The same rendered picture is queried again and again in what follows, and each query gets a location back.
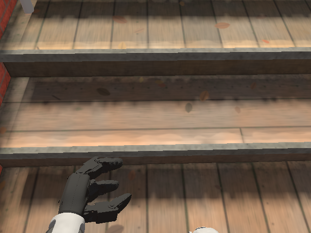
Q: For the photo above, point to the robot left hand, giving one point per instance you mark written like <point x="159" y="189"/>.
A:
<point x="82" y="188"/>

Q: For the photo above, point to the robot left forearm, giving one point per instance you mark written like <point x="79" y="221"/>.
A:
<point x="67" y="223"/>

